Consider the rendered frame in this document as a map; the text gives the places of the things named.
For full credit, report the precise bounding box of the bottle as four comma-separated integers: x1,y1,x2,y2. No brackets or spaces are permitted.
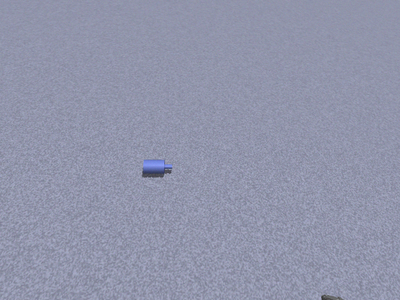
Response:
143,159,172,174

